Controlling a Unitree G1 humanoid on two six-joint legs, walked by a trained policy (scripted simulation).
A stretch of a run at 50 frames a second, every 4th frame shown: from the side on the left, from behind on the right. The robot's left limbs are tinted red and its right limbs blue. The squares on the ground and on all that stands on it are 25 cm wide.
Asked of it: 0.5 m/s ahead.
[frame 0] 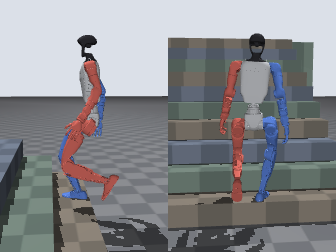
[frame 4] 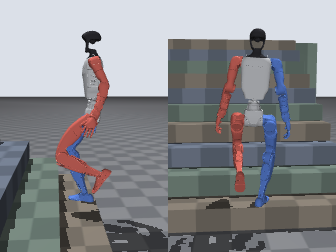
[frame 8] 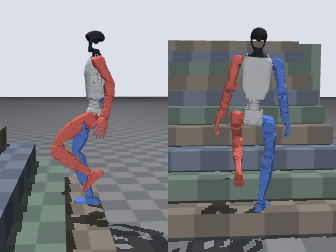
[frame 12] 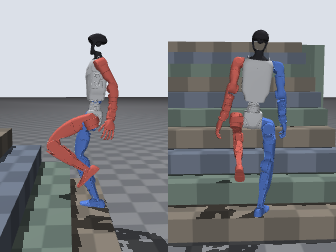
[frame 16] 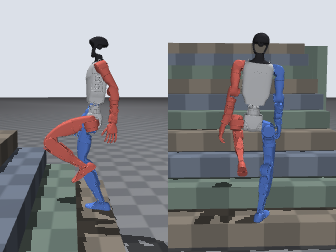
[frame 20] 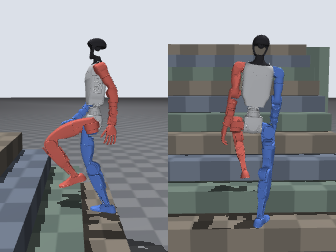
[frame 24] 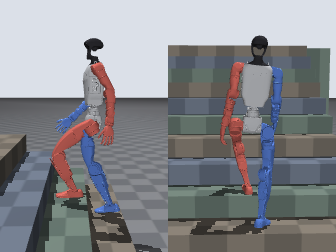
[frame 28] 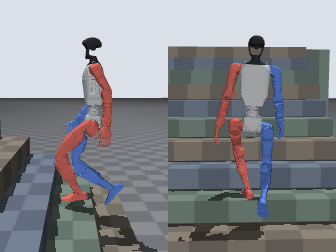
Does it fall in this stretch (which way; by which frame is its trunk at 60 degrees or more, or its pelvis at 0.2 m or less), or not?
no
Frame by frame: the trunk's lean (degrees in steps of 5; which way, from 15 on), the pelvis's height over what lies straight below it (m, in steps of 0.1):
0: 5, 0.9
4: 5, 0.7
8: 5, 0.8
12: 5, 0.8
16: 10, 0.8
20: 5, 0.8
24: 5, 0.8
28: 5, 0.8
